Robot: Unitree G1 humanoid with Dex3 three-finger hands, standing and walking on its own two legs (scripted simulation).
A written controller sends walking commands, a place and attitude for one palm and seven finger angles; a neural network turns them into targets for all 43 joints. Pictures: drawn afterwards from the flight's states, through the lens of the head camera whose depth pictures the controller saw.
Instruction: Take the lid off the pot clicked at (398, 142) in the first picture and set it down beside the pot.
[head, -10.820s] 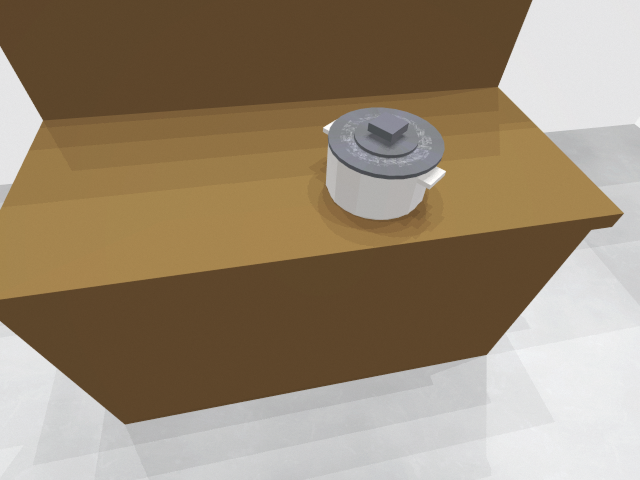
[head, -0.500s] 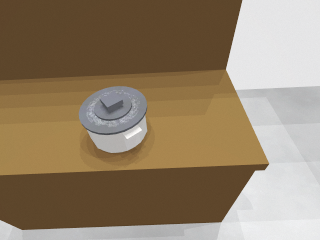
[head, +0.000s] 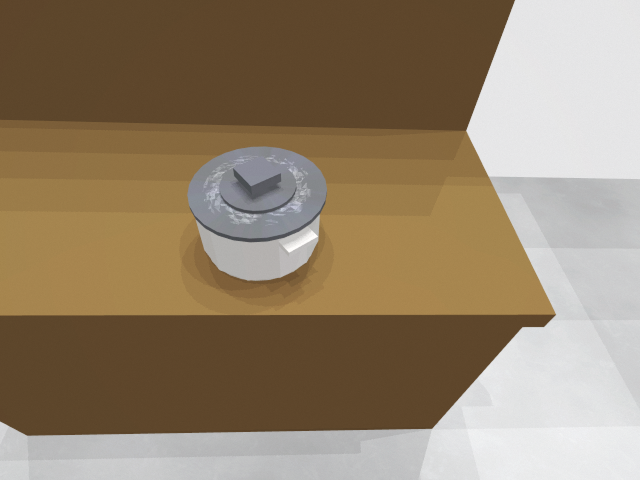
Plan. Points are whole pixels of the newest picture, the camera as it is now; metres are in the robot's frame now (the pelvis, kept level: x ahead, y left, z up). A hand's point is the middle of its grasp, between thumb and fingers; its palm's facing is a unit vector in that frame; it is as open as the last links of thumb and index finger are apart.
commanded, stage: look again from close up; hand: left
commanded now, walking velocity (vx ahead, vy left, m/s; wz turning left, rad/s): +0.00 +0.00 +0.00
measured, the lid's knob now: (257, 174) +0.50 +0.13 +0.10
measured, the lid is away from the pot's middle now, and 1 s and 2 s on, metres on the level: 0.01 0.01 0.01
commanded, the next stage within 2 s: lift the closed hand beside the body in 0.46 s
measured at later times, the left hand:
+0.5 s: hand out of the picture -0.03 +0.18 -0.17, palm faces +0.01 -0.98 -0.18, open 7.4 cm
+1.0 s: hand out of the picture +0.09 +0.19 -0.05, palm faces +0.29 -0.91 -0.30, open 4.1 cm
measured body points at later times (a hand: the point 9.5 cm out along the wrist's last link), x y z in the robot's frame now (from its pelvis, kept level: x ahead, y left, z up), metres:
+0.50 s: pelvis -0.01 +0.00 +0.01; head +0.01 +0.01 +0.46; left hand -0.03 +0.23 -0.16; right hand +0.04 -0.23 -0.14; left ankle +0.02 +0.09 -0.73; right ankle -0.03 -0.16 -0.73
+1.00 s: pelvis -0.02 -0.03 +0.01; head -0.03 -0.03 +0.46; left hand +0.07 +0.24 -0.02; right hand +0.22 -0.25 -0.03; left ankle +0.02 +0.09 -0.73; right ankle -0.03 -0.16 -0.73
